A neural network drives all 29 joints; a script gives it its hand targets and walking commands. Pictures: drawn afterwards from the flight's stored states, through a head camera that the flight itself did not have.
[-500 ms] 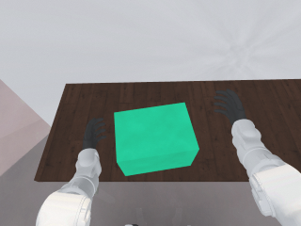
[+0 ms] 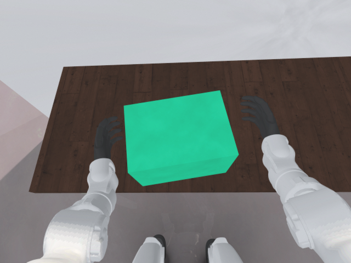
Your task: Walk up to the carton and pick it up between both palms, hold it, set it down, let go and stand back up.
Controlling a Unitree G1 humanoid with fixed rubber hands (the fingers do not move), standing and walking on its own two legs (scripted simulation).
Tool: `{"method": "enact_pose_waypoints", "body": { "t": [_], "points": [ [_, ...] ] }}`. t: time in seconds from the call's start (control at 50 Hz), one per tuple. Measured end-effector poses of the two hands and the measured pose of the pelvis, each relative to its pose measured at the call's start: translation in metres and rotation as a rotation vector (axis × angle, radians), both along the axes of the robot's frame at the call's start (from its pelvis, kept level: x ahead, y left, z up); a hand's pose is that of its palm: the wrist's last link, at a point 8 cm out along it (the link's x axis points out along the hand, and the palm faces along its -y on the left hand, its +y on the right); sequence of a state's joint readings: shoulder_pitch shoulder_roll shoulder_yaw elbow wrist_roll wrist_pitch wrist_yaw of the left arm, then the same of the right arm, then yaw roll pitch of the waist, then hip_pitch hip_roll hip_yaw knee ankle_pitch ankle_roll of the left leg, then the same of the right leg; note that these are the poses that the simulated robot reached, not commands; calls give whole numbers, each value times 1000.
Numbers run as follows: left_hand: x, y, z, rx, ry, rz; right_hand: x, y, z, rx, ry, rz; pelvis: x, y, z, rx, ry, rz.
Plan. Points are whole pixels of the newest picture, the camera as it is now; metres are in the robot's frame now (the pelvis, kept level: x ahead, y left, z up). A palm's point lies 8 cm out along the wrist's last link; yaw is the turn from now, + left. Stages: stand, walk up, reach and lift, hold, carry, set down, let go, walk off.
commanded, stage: reach and lift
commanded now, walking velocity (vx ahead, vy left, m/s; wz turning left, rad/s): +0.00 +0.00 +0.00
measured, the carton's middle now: (178, 141) +0.41 +0.02 -0.08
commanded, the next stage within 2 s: none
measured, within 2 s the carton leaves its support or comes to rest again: neither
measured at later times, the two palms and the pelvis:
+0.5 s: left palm (111, 147) +0.39 +0.18 -0.05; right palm (253, 126) +0.43 -0.16 -0.04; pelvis +0.00 +0.00 +0.00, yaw +0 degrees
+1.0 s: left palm (115, 150) +0.38 +0.18 -0.05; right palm (248, 131) +0.42 -0.15 -0.04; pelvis +0.00 +0.00 +0.00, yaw +0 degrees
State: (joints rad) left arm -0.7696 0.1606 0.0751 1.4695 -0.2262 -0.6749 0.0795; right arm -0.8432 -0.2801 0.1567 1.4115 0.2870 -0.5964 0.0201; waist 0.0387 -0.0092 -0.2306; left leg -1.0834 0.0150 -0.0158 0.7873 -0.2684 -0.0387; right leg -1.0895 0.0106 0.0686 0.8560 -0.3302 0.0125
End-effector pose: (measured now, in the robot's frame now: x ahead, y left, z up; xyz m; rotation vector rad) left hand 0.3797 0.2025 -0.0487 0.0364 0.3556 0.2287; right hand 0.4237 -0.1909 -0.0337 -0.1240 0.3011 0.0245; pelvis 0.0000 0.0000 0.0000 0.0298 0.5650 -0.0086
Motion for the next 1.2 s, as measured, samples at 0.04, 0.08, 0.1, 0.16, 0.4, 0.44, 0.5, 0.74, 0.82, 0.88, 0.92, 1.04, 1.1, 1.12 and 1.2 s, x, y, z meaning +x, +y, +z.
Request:
{"method": "enact_pose_waypoints", "body": {
  "t": [0.04,0.08,0.1,0.16,0.4,0.44,0.5,0.74,0.82,0.88,0.92,1.04,1.1,1.12,1.2],
  "points": [
    [-2,-1,-1,-1,-1,-8,3,8,5,-1,-17,20,-1,0,-1,0,-4,0],
    [-4,-2,-1,-2,-3,-18,6,17,11,-4,-33,46,-3,0,-1,-1,-7,0],
    [-4,-3,-1,-2,-3,-25,7,22,13,-5,-40,59,-3,1,-1,-1,-9,0],
    [-5,-8,-2,0,-3,-48,9,36,16,-9,-40,91,-5,2,-2,-2,-11,0],
    [8,-17,2,7,-3,-23,8,34,1,-8,17,36,-1,3,-2,-4,-4,-1],
    [10,-18,2,9,0,-18,8,32,0,-5,15,30,1,2,-2,-4,-2,-1],
    [11,-20,3,10,1,-10,8,31,-1,-3,5,31,2,1,-2,-4,0,-2],
    [9,-26,2,-13,-25,9,1,41,-4,3,-22,19,2,-1,-2,-4,1,-5],
    [6,-28,1,-33,-46,31,-3,43,-6,39,-38,-24,2,-1,-2,-4,1,-5],
    [5,-28,2,-31,-59,28,-4,43,-5,34,-51,-21,2,-1,-2,-4,1,-5],
    [5,-28,2,-31,-64,28,-4,43,-5,29,-55,-17,2,-1,-2,-4,1,-5],
    [5,-27,0,-29,-64,29,-3,43,-7,28,-56,-15,3,-1,-2,-5,2,-5],
    [6,-27,-2,-28,-59,31,-1,43,-9,30,-52,-16,5,0,-1,-5,5,-5],
    [7,-27,-3,-28,-58,31,-1,43,-9,31,-50,-16,5,-1,-1,-5,6,-5],
    [7,-27,-4,-26,-62,30,0,43,-11,34,-57,-16,7,-1,-1,-5,8,-5]
  ]
}}
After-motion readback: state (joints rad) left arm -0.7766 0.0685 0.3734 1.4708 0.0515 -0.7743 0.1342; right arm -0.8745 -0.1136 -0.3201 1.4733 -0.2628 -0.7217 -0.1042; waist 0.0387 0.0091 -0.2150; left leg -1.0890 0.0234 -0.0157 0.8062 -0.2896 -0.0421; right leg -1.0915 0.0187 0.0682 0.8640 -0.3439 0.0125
